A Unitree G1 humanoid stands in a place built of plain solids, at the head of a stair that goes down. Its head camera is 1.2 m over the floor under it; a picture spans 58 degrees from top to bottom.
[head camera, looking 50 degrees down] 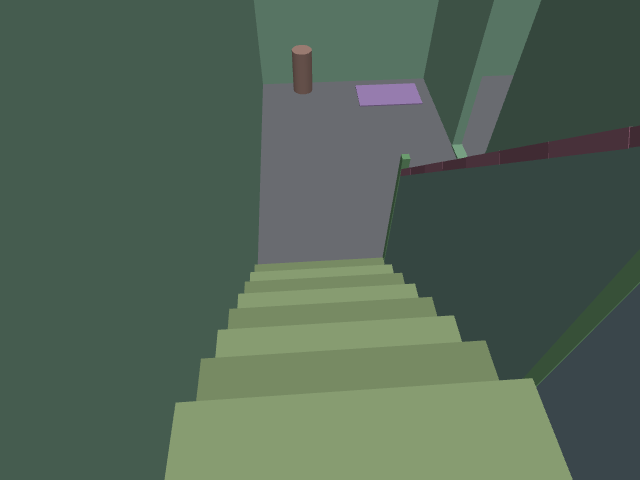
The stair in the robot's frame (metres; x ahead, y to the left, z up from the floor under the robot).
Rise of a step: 0.21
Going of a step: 0.23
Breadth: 1.01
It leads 4 degrees to the left of straight ahead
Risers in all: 8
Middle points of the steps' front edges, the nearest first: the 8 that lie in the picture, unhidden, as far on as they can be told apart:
0.46 -0.10 0.00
0.68 -0.09 -0.21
0.91 -0.07 -0.43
1.14 -0.06 -0.64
1.36 -0.04 -0.85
1.59 -0.03 -1.07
1.82 -0.01 -1.28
2.04 0.01 -1.49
